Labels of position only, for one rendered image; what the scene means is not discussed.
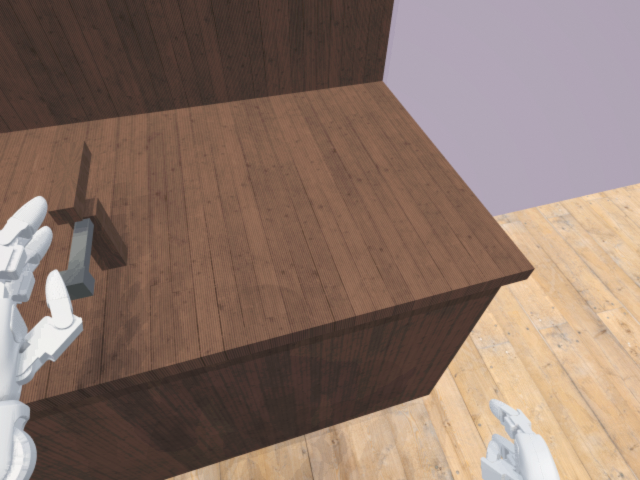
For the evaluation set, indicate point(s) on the left robot forearm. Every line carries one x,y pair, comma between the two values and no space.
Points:
17,449

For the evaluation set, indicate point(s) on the robot right hand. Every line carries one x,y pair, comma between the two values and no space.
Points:
529,458

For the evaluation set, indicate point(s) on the tap lever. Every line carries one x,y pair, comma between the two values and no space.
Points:
77,278

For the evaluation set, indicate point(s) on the counter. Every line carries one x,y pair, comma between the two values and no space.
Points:
278,247

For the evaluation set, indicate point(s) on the robot left hand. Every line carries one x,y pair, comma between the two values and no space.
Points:
22,248

